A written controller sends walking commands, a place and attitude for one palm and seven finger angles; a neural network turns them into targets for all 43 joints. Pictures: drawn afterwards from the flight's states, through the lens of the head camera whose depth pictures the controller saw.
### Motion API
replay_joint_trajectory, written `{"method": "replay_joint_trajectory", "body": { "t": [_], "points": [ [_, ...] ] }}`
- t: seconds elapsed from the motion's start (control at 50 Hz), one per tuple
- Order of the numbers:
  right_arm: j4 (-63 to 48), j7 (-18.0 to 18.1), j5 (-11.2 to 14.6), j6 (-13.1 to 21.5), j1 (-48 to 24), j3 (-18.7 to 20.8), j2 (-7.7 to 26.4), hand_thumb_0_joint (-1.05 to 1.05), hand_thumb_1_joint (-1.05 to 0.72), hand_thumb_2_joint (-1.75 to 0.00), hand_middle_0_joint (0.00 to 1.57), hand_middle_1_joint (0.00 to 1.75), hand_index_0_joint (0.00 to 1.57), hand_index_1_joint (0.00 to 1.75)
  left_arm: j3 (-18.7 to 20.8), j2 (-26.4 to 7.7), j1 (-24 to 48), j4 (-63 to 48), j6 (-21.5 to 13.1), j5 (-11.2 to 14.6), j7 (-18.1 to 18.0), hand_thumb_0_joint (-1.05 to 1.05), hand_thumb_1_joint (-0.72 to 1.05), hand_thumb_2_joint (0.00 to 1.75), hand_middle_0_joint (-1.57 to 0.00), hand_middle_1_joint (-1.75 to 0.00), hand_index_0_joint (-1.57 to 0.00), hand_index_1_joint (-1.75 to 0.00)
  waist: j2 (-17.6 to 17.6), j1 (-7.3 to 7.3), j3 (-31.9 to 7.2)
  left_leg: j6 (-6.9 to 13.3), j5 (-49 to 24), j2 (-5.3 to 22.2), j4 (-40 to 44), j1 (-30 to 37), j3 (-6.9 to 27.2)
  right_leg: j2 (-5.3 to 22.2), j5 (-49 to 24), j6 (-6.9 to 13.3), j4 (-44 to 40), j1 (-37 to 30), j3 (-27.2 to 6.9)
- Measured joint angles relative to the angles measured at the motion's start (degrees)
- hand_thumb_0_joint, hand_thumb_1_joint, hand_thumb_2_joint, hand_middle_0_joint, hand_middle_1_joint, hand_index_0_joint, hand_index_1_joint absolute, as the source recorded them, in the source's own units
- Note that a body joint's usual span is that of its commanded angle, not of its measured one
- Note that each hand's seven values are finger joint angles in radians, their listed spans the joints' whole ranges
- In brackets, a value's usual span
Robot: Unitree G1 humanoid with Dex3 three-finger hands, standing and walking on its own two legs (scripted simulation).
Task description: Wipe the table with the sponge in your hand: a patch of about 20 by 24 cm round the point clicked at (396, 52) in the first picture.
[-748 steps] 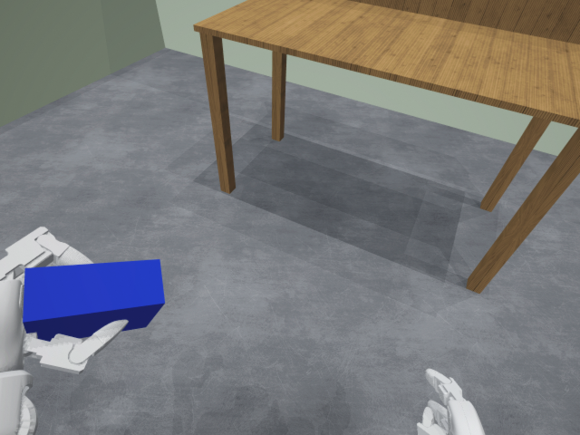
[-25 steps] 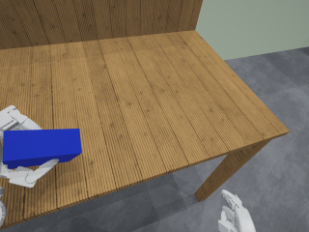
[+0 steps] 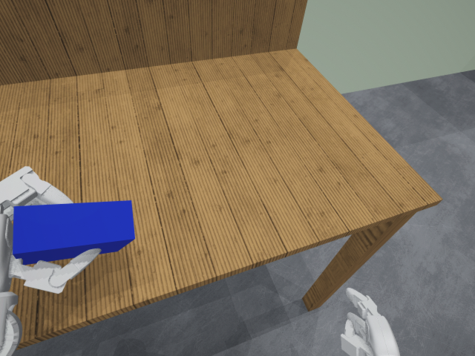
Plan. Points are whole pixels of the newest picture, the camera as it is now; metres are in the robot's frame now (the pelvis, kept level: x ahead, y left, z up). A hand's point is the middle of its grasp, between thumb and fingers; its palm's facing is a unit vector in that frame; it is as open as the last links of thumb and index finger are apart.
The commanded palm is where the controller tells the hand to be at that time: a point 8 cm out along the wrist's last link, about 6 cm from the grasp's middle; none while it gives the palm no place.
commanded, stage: look again from close up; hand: left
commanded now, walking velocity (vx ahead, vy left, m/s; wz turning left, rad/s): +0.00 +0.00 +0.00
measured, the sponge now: (91, 231) +0.23 +0.22 +0.14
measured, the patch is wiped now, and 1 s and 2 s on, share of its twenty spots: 0.00 0.00 0.00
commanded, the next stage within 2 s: turn the palm down, sponge in hand in 0.04 s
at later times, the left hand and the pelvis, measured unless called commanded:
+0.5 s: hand (74, 247) +0.20 +0.22 +0.16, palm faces +0.29 -0.73 -0.62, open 9.1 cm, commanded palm +0.16 +0.27 +0.20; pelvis -0.02 -0.04 -0.01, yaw +0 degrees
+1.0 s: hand (82, 208) +0.22 +0.20 +0.20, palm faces +0.34 -0.46 -0.82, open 9.1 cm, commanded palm +0.18 +0.24 +0.23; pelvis +0.00 -0.07 -0.02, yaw -1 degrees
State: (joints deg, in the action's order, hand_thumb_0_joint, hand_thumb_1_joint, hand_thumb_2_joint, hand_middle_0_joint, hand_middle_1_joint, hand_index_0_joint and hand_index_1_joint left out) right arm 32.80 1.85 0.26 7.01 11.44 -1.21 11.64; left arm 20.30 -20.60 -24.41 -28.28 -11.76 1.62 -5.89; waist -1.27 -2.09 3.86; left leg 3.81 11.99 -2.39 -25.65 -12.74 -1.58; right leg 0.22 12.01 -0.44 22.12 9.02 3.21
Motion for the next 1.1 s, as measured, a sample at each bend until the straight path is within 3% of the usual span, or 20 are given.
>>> {"method": "replay_joint_trajectory", "body": {
  "t": [0.14, 0.16, 0.2, 0.24, 0.28, 0.32, 0.4, 0.48, 0.54, 0.58, 0.66, 0.72, 0.76, 0.84, 0.9, 0.94, 1.02, 1.1],
  "points": [
    [0.0, 0.4, 0.1, -0.4, 0.2, 0.2, 0.0, 0.01, -0.9, -0.9, 0.2, 0.3, 0.2, 0.3, -0.9, 0.3, -0.2, 2.3, 0.6, 0.0, 0.1, -0.01, -0.41, 1.05, -0.82, -1.4, -0.82, -1.4, 0.8, 0.56, -0.9, -0.3, -0.5, 0.3, 0.6, 0.3, 0.1, -0.4, -0.5, 0.4, -0.7, -0.3, 0.1],
    [-1.7, 1.9, 1.4, -0.9, 1.4, -0.8, 0.5, 0.01, -0.9, -0.9, 0.2, 0.3, 0.2, 0.3, -1.3, -1.9, 2.0, 3.0, 0.8, -0.5, 0.4, -0.01, -0.41, 1.05, -0.82, -1.4, -0.82, -1.4, 1.0, 0.17, -0.5, -0.4, -0.4, 0.4, -0.1, -0.3, 0.6, -0.6, -0.1, 0.1, 0.0, 0.0, 0.2],
    [-1.7, 2.1, -0.4, -0.4, 2.4, -0.8, 0.6, 0.01, -0.9, -0.9, 0.2, 0.3, 0.2, 0.3, -0.6, -7.7, 10.8, 7.0, 1.9, -2.9, 2.4, -0.01, -0.41, 1.05, -0.82, -1.4, -0.82, -1.4, 0.5, -1.56, 0.0, -0.7, -0.2, -0.1, -1.5, -1.2, 1.2, -0.3, 1.0, 1.1, 3.2, 1.6, 0.6],
    [0.5, 0.5, -1.4, -0.9, 0.8, -1.4, 0.9, 0.01, -0.9, -0.9, 0.2, 0.3, 0.2, 0.3, 1.9, -10.1, 16.8, 10.1, 5.1, -2.6, 3.5, -0.01, -0.41, 1.05, -0.83, -1.4, -0.83, -1.4, 0.1, -2.0, -0.5, -1.3, -0.3, -0.2, -2.0, -1.7, 1.1, -0.1, 1.9, 1.5, 5.1, 2.8, 0.4],
    [1.8, -0.3, -0.9, -1.3, -1.0, -1.7, 1.3, 0.01, -0.9, -0.9, 0.2, 0.3, 0.2, 0.3, 4.4, -9.3, 18.6, 10.8, 9.6, 0.1, 4.5, -0.01, -0.41, 1.05, -0.82, -1.4, -0.82, -1.4, 0.7, -2.02, -1.4, -1.5, -0.1, 0.2, -2.3, -1.6, 0.2, -0.4, 2.1, 1.6, 6.2, 3.4, -0.5],
    [1.9, -0.5, -0.4, -1.6, -1.9, -1.6, 2.1, 0.01, -0.9, -0.9, 0.2, 0.3, 0.2, 0.3, 4.7, -7.8, 17.3, 9.8, 14.0, 1.1, 5.6, -0.01, -0.41, 1.05, -0.82, -1.4, -0.82, -1.41, 2.2, -1.57, -2.3, -1.5, 0.2, 0.4, -2.7, -1.4, -0.3, -0.7, 2.3, 1.7, 6.7, 3.4, -1.0],
    [0.1, -0.1, 0.4, -3.0, -3.3, -1.7, 3.4, 0.01, -0.9, -0.9, 0.2, 0.3, 0.2, 0.3, 0.0, -7.2, 10.1, 5.1, 19.4, -2.7, 7.7, -0.01, -0.41, 1.05, -0.82, -1.41, -0.82, -1.41, 4.3, -0.97, -3.1, -1.5, 0.6, 0.4, -3.4, -1.3, -0.7, -0.6, 3.2, 2.0, 8.6, 3.9, -1.4],
    [-0.4, 1.4, 0.3, -3.6, -4.4, -1.8, 2.9, 0.01, -0.9, -0.9, 0.2, 0.3, 0.2, 0.3, -1.9, -9.2, 5.5, 2.6, 17.9, -3.3, 7.5, -0.01, -0.41, 1.05, -0.82, -1.4, -0.82, -1.41, 3.6, -1.43, -3.1, -2.3, 0.7, 0.8, -4.6, -2.3, -0.2, -0.9, 4.1, 2.8, 10.7, 5.3, -0.8],
    [0.6, 2.5, 0.1, -3.4, -4.5, -1.6, 2.3, 0.01, -0.9, -0.9, 0.2, 0.3, 0.2, 0.3, -0.4, -10.5, 7.6, 4.1, 15.1, -3.7, 5.2, -0.01, -0.41, 1.05, -0.82, -1.4, -0.82, -1.4, 2.6, -2.77, -2.7, -3.4, 1.1, 1.5, -5.9, -3.1, 1.0, -1.6, 4.5, 3.8, 11.4, 5.5, 0.4],
    [1.3, 3.0, 0.1, -3.5, -4.5, -1.5, 2.4, 0.01, -0.9, -0.9, 0.2, 0.3, 0.2, 0.3, 1.0, -11.2, 10.6, 6.2, 15.1, -5.2, 3.7, -0.01, -0.41, 1.05, -0.83, -1.4, -0.83, -1.4, 2.6, -3.53, -2.6, -4.0, 1.4, 2.0, -7.0, -3.6, 1.9, -2.2, 4.6, 4.4, 11.6, 5.5, 1.3],
    [2.1, 4.2, 0.4, -4.9, -4.7, -1.7, 3.5, 0.01, -0.9, -0.9, 0.2, 0.3, 0.2, 0.3, 2.1, -12.9, 15.6, 11.3, 19.7, -8.7, 4.2, -0.01, -0.41, 1.05, -0.82, -1.4, -0.82, -1.4, 4.2, -3.99, -2.8, -4.6, 2.0, 2.7, -8.2, -4.1, 2.9, -2.9, 5.0, 5.2, 11.9, 5.3, 2.3],
    [1.8, 5.1, 1.1, -5.7, -5.0, -1.5, 4.5, 0.01, -0.9, -0.9, 0.2, 0.3, 0.2, 0.3, 0.6, -14.3, 16.8, 13.8, 23.9, -10.6, 7.5, -0.01, -0.41, 1.05, -0.82, -1.4, -0.82, -1.41, 6.0, -3.62, -2.8, -4.8, 2.5, 3.0, -8.9, -4.2, 2.9, -3.2, 5.4, 5.3, 12.4, 5.4, 2.3],
    [1.5, 5.6, 1.5, -5.9, -5.1, -1.3, 4.7, 0.01, -0.9, -0.9, 0.2, 0.3, 0.2, 0.3, -0.9, -15.1, 16.1, 13.4, 24.6, -11.3, 10.1, -0.01, -0.41, 1.05, -0.82, -1.4, -0.82, -1.41, 6.6, -3.15, -2.7, -4.8, 2.9, 3.0, -9.2, -4.2, 2.6, -3.2, 5.9, 5.3, 13.0, 5.6, 2.0],
    [0.7, 5.9, 1.3, -5.6, -4.5, -0.7, 4.1, 0.01, -0.9, -0.9, 0.2, 0.3, 0.2, 0.3, -2.2, -16.3, 13.0, 8.5, 21.0, -11.6, 12.5, -0.01, -0.41, 1.05, -0.82, -1.4, -0.82, -1.41, 5.9, -2.32, -3.0, -5.1, 3.8, 3.1, -9.8, -4.6, 2.0, -3.2, 7.0, 5.5, 14.4, 6.6, 1.4],
    [0.2, 5.5, 1.0, -5.4, -3.3, -0.3, 3.4, 0.01, -0.9, -0.9, 0.2, 0.3, 0.2, 0.3, -1.0, -17.4, 9.4, 2.8, 18.4, -11.3, 10.8, -0.01, -0.41, 1.05, -0.82, -1.4, -0.82, -1.41, 4.9, -2.26, -3.7, -5.4, 4.7, 3.3, -10.2, -4.7, 1.3, -3.4, 7.8, 5.7, 15.2, 7.1, 0.7],
    [-0.1, 5.2, 1.1, -5.7, -2.4, 0.1, 3.5, 0.01, -0.9, -0.9, 0.2, 0.3, 0.2, 0.3, 0.1, -18.0, 7.9, 0.0, 18.6, -11.1, 8.9, -0.01, -0.41, 1.05, -0.82, -1.4, -0.82, -1.4, 4.7, -2.43, -4.3, -5.4, 5.2, 3.3, -10.3, -4.6, 1.1, -3.4, 8.2, 5.6, 15.3, 7.1, 0.4],
    [0.0, 5.0, 1.6, -7.8, -1.8, 0.7, 4.7, 0.01, -0.9, -0.9, 0.2, 0.3, 0.2, 0.3, 1.4, -19.3, 8.2, -0.1, 24.2, -12.5, 5.9, -0.01, -0.41, 1.05, -0.82, -1.4, -0.83, -1.4, 5.4, -3.16, -5.0, -5.1, 5.6, 3.1, -10.4, -4.4, 0.8, -3.2, 8.5, 5.2, 15.3, 6.9, 0.1],
    [0.2, 5.7, 2.6, -9.4, -2.7, 0.4, 6.1, 0.01, -0.9, -0.9, 0.2, 0.3, 0.2, 0.3, 1.1, -20.5, 9.8, 3.2, 31.5, -15.7, 6.9, -0.01, -0.41, 1.05, -0.82, -1.4, -0.82, -1.41, 6.3, -3.53, -4.6, -4.5, 5.2, 2.6, -10.0, -4.6, 0.7, -2.7, 8.2, 4.7, 15.2, 7.1, 0.0]
  ]
}}
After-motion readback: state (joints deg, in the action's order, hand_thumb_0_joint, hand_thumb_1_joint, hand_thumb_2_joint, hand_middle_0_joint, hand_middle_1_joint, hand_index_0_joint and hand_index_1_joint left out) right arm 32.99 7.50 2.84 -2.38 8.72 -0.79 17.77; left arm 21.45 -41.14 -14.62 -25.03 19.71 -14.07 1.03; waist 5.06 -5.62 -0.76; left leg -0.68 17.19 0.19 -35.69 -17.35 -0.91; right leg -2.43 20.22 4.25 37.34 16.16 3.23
